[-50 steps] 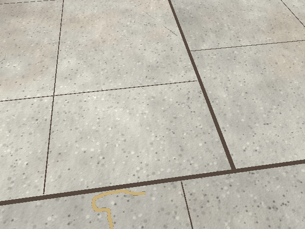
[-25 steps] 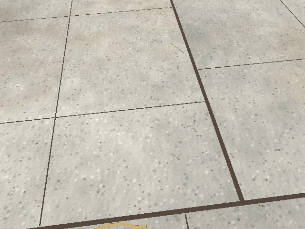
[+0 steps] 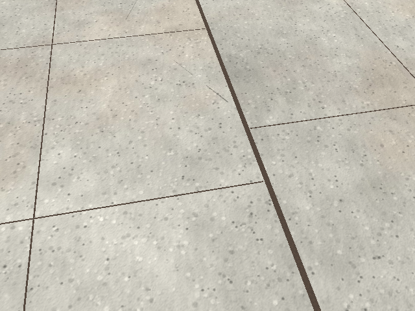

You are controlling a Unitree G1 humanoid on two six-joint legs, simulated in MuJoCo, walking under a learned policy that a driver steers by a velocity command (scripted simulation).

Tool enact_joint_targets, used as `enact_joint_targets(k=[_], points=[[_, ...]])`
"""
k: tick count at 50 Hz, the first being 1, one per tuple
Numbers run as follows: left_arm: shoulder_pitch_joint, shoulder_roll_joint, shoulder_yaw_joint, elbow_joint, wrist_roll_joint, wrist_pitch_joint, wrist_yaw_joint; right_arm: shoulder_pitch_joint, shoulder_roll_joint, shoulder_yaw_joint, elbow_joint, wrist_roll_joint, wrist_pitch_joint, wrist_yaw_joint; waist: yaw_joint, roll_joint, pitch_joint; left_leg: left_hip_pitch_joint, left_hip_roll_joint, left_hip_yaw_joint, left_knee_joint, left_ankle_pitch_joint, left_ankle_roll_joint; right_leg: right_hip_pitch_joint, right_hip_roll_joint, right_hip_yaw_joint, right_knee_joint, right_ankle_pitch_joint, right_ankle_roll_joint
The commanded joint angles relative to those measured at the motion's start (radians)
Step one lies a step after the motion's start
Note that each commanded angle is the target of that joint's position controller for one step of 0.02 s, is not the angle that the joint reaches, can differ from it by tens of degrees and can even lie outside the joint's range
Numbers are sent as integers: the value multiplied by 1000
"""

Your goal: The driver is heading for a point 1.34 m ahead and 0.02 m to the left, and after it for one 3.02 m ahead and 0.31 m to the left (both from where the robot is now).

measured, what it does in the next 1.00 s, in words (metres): walks ahead: right foot, then left foot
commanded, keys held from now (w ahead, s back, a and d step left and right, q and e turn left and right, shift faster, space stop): w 1.00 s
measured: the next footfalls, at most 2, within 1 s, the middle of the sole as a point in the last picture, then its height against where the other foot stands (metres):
right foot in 0.30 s outside the picture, level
left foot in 0.86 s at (188, 273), level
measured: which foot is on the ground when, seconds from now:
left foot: down 0.00-0.32, up 0.34-0.84, down 0.86-1.00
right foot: up 0.00-0.28, down 0.30-0.86, up 0.88-1.00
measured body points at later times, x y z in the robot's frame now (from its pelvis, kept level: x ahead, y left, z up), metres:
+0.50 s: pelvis +0.28 -0.08 +0.00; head +0.29 -0.10 +0.45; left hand +0.33 +0.18 -0.12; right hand +0.37 -0.35 -0.14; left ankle +0.29 +0.08 -0.66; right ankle +0.29 -0.16 -0.74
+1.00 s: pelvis +0.55 -0.01 -0.01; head +0.58 +0.00 +0.44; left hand +0.59 +0.25 -0.15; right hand +0.66 -0.27 -0.13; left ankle +0.61 +0.07 -0.74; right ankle +0.47 -0.17 -0.65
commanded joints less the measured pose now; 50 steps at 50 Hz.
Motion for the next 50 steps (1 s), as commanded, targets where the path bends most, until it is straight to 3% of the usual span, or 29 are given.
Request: enact_joint_targets(k=[1,5,10,12,13,14,15,16,17,18,19,20,21,23,25,28,32,37,40,41,42,43,44,45,46,47,48,50], points=[[33,45,13,-42,12,4,7,-41,-132,-21,-55,2,-18,-20,47,74,55,-106,280,-207,-204,73,171,-20,-42,2,-144,162,27],[-129,28,6,-84,3,-8,-6,41,-160,-26,-38,18,-4,-34,-13,76,54,-19,264,-159,-186,87,126,15,5,-38,-432,308,35],[-250,44,3,-134,-10,-17,-36,113,-170,-32,-4,27,17,-37,-48,91,82,146,328,-180,-113,62,112,9,33,-43,-581,216,15],[-225,66,10,-140,-10,-26,-46,103,-182,-38,-3,27,28,-39,-21,105,66,190,352,-193,-57,118,96,68,50,-52,-622,135,-13],[-168,85,20,-128,-9,-30,-48,83,-189,-39,-7,26,33,-40,18,116,36,190,343,-182,9,240,82,160,76,-75,-643,107,-31],[-34,122,42,-87,-8,-33,-45,66,-175,-33,-13,21,39,-39,85,106,-41,169,294,-140,166,402,59,335,109,-100,-664,102,-56],[172,197,70,-37,-1,-34,-37,56,-136,-16,-36,6,38,-39,162,46,-189,16,232,-82,447,349,23,635,6,14,-637,125,-116],[297,311,98,-12,14,-25,-35,160,-16,20,-54,3,15,-29,141,-209,-330,-411,59,-15,852,-60,-58,1036,-240,455,-702,20,-275],[311,226,74,-7,12,-25,-39,159,-64,12,-36,22,-13,-24,150,-216,-391,-553,48,-171,1011,-420,-47,1071,-285,693,-833,-68,-307],[213,165,54,-24,6,-27,-39,64,-158,-13,-64,48,-27,-20,130,-146,-233,-636,113,-182,1064,-359,-24,942,-251,545,-840,-70,-246],[113,128,40,-49,5,-24,-39,-2,-163,-15,-81,48,-28,-24,99,-72,-150,-611,170,-153,1030,-258,-18,793,-209,395,-859,4,-211],[47,96,29,-59,8,-23,-44,-35,-149,-19,-85,34,-21,-31,71,-19,-83,-571,203,-137,963,-188,-24,660,-163,296,-899,73,-193],[18,72,22,-59,14,-25,-48,-26,-134,-25,-83,24,-6,-36,37,-31,-52,-508,232,-140,902,-141,-28,573,-123,220,-935,116,-173],[38,73,23,-36,17,-30,-53,9,-88,-22,-72,20,19,-38,11,-42,-32,-447,235,-123,858,-96,-42,497,-91,145,-977,200,-179],[76,102,31,-12,18,-32,-45,-25,-88,-26,-89,16,29,-41,6,-24,-7,-495,239,-118,794,-31,-57,497,-87,97,-997,289,-190],[125,113,33,12,15,-23,-27,-144,-82,-28,-131,9,28,-40,30,-15,19,-568,238,-114,620,103,-73,538,-82,55,-1010,326,-181],[181,130,34,37,5,-16,-14,-288,-64,-21,-169,16,20,-28,74,-20,51,-524,203,-79,392,241,-72,563,-63,7,-1031,257,-156],[248,138,42,83,-4,4,-7,-407,-71,-16,-219,26,9,-2,100,-21,97,-556,185,-80,269,177,-45,717,-124,16,-979,257,-149],[222,156,51,85,-6,17,-1,-368,-100,-26,-221,26,-2,10,58,-40,61,-442,151,-53,229,70,-9,764,-143,12,-891,426,-126],[200,165,54,81,-5,22,-1,-296,-124,-39,-203,25,-4,9,15,-55,14,-320,116,-22,221,51,8,756,-127,-4,-808,593,-113],[183,149,47,75,0,28,-1,-140,-163,-64,-152,24,-3,3,-60,-43,-75,-111,82,2,210,63,34,709,-74,-42,-630,703,-89],[184,120,32,53,13,27,-2,52,-234,-87,-108,14,-2,-6,-125,34,-217,207,220,-154,239,84,92,508,-16,-83,-340,512,-54],[311,-14,-7,50,13,5,-16,152,-315,-106,-82,6,5,-7,-74,291,-360,582,465,-633,147,-101,258,82,173,-87,58,-77,20],[278,47,5,65,-5,-23,-21,142,-230,-79,-86,11,5,-5,-93,259,-388,585,481,-801,29,-171,246,-35,170,74,194,-363,0],[177,125,27,30,-31,-38,-24,52,-186,-65,-98,17,2,-7,-76,211,-233,453,450,-650,14,-158,191,-111,111,64,228,-301,-18],[112,132,29,11,-32,-41,-17,-46,-156,-54,-122,16,2,-7,-41,128,-142,287,416,-513,-10,-70,161,-85,51,30,183,-198,-23],[79,124,35,7,-16,-35,-9,-105,-124,-45,-129,8,0,-2,-11,81,-78,145,376,-419,-44,8,144,-38,17,16,123,-131,-20],[124,80,39,16,-7,-5,-3,-127,-90,-35,-117,-4,-5,4,43,124,-51,11,321,-314,-105,57,129,75,-21,20,44,-67,-17]])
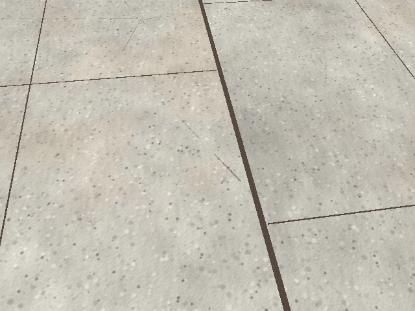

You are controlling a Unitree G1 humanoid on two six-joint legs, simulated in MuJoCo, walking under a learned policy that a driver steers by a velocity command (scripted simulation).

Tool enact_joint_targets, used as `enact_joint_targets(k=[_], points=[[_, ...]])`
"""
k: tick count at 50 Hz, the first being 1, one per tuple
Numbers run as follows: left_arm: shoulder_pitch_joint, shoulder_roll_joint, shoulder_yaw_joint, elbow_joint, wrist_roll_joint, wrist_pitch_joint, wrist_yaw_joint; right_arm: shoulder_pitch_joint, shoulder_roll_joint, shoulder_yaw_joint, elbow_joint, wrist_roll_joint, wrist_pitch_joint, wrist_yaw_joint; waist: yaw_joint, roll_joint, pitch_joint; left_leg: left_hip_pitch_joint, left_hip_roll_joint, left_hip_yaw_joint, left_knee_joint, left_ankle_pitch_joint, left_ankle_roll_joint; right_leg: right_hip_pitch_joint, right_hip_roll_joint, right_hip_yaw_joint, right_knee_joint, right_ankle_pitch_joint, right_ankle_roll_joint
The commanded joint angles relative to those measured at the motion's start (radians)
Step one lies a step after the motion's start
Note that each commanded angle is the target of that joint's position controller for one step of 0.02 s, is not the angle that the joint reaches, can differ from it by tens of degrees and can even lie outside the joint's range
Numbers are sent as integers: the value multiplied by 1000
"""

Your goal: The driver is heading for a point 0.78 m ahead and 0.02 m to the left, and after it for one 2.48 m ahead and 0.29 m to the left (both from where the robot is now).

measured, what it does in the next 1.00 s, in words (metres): walks ahead: right foot, then left foot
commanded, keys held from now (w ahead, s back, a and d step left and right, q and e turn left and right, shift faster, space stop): w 0.98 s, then no key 0.02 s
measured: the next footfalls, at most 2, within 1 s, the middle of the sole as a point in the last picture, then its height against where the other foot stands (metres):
right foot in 0.42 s outside the picture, level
left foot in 0.98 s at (184, 240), level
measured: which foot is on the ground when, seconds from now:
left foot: down 0.00-0.44, up 0.46-0.96, down 0.98-1.00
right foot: up 0.00-0.40, down 0.42-0.98, up 1.00-1.00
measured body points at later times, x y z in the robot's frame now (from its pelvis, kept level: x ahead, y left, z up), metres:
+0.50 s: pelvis +0.28 -0.06 -0.01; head +0.31 -0.07 +0.44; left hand +0.45 +0.19 -0.12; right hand +0.26 -0.33 -0.16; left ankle +0.11 +0.08 -0.66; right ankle +0.37 -0.15 -0.74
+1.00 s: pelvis +0.55 -0.02 -0.02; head +0.58 -0.01 +0.43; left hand +0.50 +0.25 -0.16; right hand +0.76 -0.26 -0.11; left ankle +0.68 +0.08 -0.74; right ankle +0.37 -0.15 -0.73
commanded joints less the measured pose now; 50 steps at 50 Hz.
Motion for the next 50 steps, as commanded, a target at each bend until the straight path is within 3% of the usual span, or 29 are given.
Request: enact_joint_targets(k=[1,4,6,10,15,18,19,20,21,22,23,24,25,26,27,29,31,34,38,43,45,47,48,49,50], points=[[54,51,23,-46,5,11,10,23,-81,-13,-24,-7,-16,2,23,116,-63,145,251,-278,-290,102,164,-139,-92,35,-29,88,0],[-31,57,29,-79,15,23,15,75,-127,-24,2,-5,-18,-16,17,88,-15,145,253,-227,-330,169,178,-228,-104,27,-152,197,29],[-105,53,30,-103,19,21,13,110,-131,-24,15,-2,-11,-29,-2,79,-2,183,249,-203,-337,189,167,-282,-102,23,-263,296,42],[-236,31,21,-137,13,12,-1,166,-141,-22,36,8,-2,-39,-42,87,24,219,222,-141,-345,170,134,-255,-65,-11,-488,447,43],[-368,33,10,-186,2,2,-29,243,-152,-28,80,15,16,-43,-82,88,68,360,274,-140,-293,169,131,-275,-37,-25,-625,396,27],[-350,59,15,-197,0,-8,-44,229,-168,-38,88,20,29,-49,-47,108,51,422,308,-147,-219,288,110,-204,-14,-36,-671,293,-11],[-294,80,25,-185,1,-11,-44,207,-177,-41,83,20,33,-50,-12,121,16,420,300,-135,-159,428,97,-107,14,-59,-683,267,-27],[-175,111,44,-148,5,-12,-41,181,-173,-39,77,21,37,-50,55,118,-54,396,262,-100,-23,583,76,64,50,-90,-703,275,-51],[9,167,70,-94,10,-11,-33,174,-143,-27,65,13,39,-49,126,86,-175,271,204,-59,202,553,44,342,16,-49,-677,302,-90],[161,271,94,-68,31,-8,-25,265,-52,2,43,-1,26,-43,118,-118,-344,-97,75,-8,604,169,-21,750,-247,338,-687,248,-223],[181,234,80,-56,19,-4,-30,288,-20,15,57,12,0,-34,110,-253,-435,-316,-29,-118,821,-412,-39,867,-357,703,-865,120,-309],[109,167,57,-68,11,-6,-30,206,-125,-12,41,38,-20,-29,110,-169,-307,-417,42,-183,910,-388,-15,766,-319,608,-885,51,-253],[21,127,45,-91,14,-5,-27,122,-143,-15,16,49,-28,-29,90,-108,-195,-432,96,-154,894,-299,0,617,-282,457,-900,88,-212],[-51,100,34,-101,21,-6,-31,83,-132,-18,11,40,-25,-35,56,-32,-115,-391,140,-132,826,-216,-1,459,-240,347,-939,167,-191],[-91,71,25,-105,29,-11,-34,84,-125,-27,14,26,-12,-42,22,-33,-77,-330,173,-137,757,-164,-2,357,-201,271,-972,218,-172],[-89,65,23,-90,32,-15,-38,125,-78,-25,27,20,15,-45,-13,-50,-58,-251,188,-132,698,-121,-11,263,-172,200,-1025,263,-174],[-56,96,30,-71,30,-20,-29,99,-71,-28,16,16,28,-49,-21,-36,-29,-288,193,-123,630,-60,-28,244,-166,151,-1057,321,-188],[-4,115,34,-49,28,-14,-11,-13,-75,-32,-20,5,28,-48,2,-19,1,-378,193,-121,465,91,-52,287,-161,107,-1077,369,-180],[53,123,33,-24,18,-7,0,-145,-51,-22,-55,10,20,-35,41,-28,27,-345,156,-85,242,252,-56,311,-129,36,-1086,356,-147],[133,133,39,24,9,11,5,-275,-52,-10,-104,21,11,-10,79,-27,70,-369,130,-74,107,208,-40,455,-180,32,-1037,362,-143],[131,143,46,34,5,20,9,-282,-66,-11,-117,23,3,1,65,-38,68,-349,121,-72,76,139,-17,507,-208,39,-993,418,-132],[101,159,52,30,4,29,12,-208,-100,-25,-104,23,-3,5,15,-62,20,-210,82,-40,54,72,12,523,-209,30,-907,616,-110],[75,156,50,25,2,34,12,-96,-129,-43,-70,20,-4,2,-49,-62,-46,-47,45,-7,35,73,33,502,-175,-3,-779,776,-90],[70,127,39,16,9,36,12,85,-184,-69,-14,15,-4,-5,-120,-34,-162,222,65,-34,58,97,69,390,-117,-45,-561,767,-58],[153,46,13,-6,25,27,7,231,-284,-91,10,-12,-2,-13,-113,150,-326,619,325,-394,63,148,195,40,8,-94,-168,422,13]])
